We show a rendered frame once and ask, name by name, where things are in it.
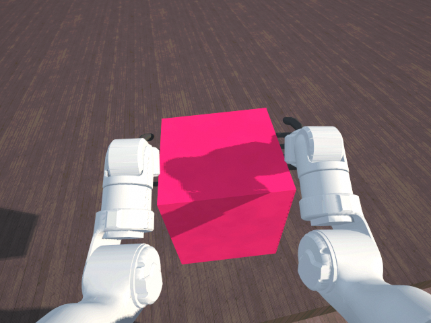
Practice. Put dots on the robot left forearm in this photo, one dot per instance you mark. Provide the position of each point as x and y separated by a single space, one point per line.
130 165

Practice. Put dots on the left robot upper arm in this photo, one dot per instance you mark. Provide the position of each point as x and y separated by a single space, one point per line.
119 281

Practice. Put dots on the right robot upper arm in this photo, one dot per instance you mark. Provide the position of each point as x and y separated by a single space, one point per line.
345 267

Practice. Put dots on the carton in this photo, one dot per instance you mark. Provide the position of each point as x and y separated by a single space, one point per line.
224 189

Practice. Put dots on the robot right forearm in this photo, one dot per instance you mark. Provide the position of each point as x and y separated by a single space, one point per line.
327 199

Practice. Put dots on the right robot hand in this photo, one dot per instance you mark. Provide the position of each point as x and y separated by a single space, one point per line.
296 125

